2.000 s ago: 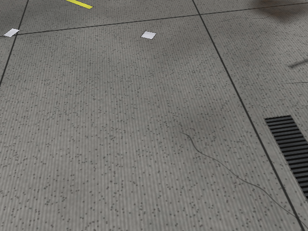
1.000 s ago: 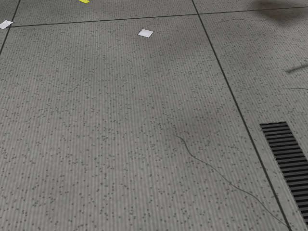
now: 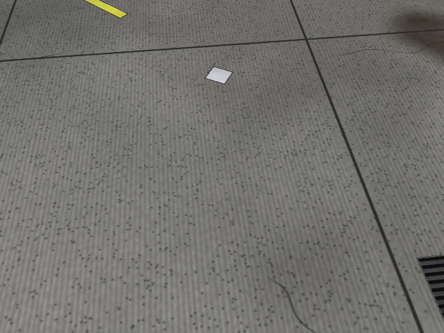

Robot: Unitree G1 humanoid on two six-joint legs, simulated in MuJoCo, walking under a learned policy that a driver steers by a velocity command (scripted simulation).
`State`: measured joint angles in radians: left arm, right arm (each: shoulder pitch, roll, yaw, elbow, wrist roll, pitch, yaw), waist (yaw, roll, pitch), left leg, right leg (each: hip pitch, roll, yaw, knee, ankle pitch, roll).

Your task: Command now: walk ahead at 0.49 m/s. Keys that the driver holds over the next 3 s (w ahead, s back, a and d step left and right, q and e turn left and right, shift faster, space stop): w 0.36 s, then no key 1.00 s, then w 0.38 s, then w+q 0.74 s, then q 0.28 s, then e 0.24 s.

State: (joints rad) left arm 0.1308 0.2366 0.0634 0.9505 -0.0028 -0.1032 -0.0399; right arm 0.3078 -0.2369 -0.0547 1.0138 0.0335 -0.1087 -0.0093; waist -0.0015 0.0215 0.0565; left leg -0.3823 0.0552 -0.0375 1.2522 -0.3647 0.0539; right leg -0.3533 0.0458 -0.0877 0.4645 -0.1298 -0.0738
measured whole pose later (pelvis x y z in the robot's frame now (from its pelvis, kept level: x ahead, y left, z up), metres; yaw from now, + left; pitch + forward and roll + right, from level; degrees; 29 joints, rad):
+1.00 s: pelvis +0.39 +0.06 +0.01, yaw +0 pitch +0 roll +1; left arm 0.16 0.22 0.06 1.04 0.00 -0.01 0.03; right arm 0.17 -0.22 -0.03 1.01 -0.01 -0.02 -0.02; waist 0.00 0.01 0.01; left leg -0.20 -0.02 0.07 0.46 -0.27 0.03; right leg -0.28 -0.05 0.01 0.51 -0.23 0.03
